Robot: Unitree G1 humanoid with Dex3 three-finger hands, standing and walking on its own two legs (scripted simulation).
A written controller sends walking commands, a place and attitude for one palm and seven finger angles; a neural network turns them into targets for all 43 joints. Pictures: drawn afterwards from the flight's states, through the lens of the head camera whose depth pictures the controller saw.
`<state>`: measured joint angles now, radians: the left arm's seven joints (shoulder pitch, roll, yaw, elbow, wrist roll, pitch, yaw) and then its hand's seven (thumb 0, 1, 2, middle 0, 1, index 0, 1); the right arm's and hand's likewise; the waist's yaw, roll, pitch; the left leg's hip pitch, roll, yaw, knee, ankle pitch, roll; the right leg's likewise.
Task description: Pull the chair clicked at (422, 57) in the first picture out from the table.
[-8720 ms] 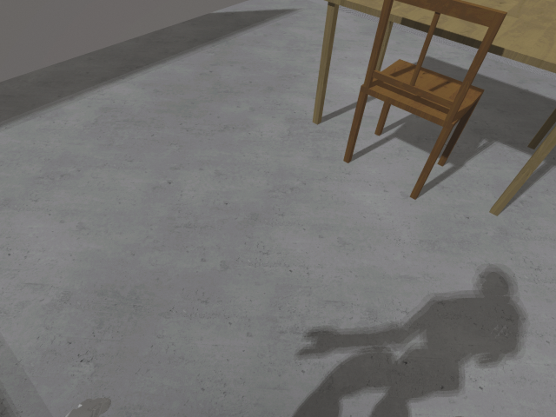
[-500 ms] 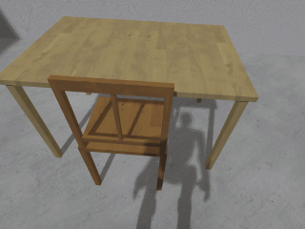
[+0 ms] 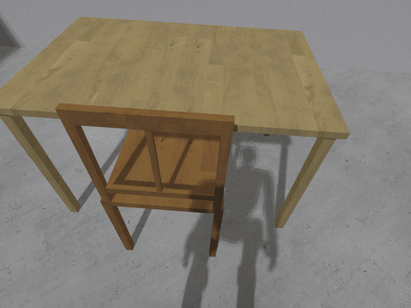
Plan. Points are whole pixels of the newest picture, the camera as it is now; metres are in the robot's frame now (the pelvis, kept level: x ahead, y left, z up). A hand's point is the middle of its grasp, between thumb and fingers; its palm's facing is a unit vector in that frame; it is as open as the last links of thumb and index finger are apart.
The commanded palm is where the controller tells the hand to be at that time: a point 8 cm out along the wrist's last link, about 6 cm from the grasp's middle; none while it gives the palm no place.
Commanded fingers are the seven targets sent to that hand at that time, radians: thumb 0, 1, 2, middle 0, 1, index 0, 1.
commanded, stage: look again from close up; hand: left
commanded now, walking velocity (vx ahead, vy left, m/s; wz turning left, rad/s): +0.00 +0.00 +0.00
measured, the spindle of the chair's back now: (154, 163) +0.51 +0.18 -0.09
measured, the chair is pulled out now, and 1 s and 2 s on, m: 0.00 0.00 0.00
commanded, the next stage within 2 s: shuffle to correct the standing spot in 0.68 s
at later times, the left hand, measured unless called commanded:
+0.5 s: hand out of the picture +0.01 +0.16 -0.18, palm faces +0.01 -0.99 -0.16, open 7.4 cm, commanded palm none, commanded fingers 0.00 0.90 0.90 -0.20 -0.30 -0.20 -0.30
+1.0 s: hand out of the picture +0.00 +0.16 -0.18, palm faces +0.02 -0.99 -0.15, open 7.4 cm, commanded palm none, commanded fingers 0.00 0.90 0.90 -0.20 -0.30 -0.20 -0.30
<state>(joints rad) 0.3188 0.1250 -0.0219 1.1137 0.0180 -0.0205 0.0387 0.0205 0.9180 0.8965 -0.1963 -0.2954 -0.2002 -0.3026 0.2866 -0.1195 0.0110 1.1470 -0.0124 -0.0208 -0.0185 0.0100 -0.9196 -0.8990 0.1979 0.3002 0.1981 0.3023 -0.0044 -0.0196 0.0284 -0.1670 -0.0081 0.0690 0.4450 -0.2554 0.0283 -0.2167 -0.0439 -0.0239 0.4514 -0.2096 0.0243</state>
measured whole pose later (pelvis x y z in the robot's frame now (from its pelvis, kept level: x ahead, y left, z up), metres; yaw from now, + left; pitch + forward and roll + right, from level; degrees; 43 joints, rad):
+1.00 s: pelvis +0.03 +0.00 +0.00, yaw -1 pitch -1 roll +0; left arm 0.38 0.13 0.00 1.11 0.03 -0.02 0.02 0.01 0.91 0.90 -0.19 -0.30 -0.20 -0.30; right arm 0.34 -0.12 -0.01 1.16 -0.02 -0.01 -0.01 0.00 -0.91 -0.90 0.20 0.30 0.20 0.30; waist 0.00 -0.02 0.00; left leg -0.13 -0.01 0.08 0.46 -0.32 0.03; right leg -0.20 -0.04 -0.01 0.51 -0.29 0.01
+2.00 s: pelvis +0.01 +0.01 +0.00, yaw -1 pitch -1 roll +1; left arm 0.30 0.17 -0.02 1.07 0.02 -0.01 0.02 0.01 0.90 0.90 -0.20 -0.30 -0.20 -0.30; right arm 0.29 -0.18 0.01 1.07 -0.02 -0.01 0.00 0.00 -0.91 -0.90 0.20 0.30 0.20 0.30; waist 0.00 0.01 0.05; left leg -0.17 -0.02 0.09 0.45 -0.27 0.04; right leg -0.24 -0.05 0.01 0.48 -0.23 0.04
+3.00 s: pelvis +0.03 -0.02 -0.01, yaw +2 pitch +2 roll +1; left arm 0.39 0.17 0.07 0.25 -0.14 -0.11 0.05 0.03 0.89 0.88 -0.19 -0.29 -0.19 -0.30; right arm 0.32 -0.21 -0.02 0.86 0.01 -0.25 -0.05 0.01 -0.92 -0.90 0.20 0.30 0.20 0.30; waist -0.03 0.01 -0.01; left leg -0.27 0.00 0.02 0.57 -0.34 0.00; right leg -0.31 -0.05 -0.06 0.60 -0.33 0.00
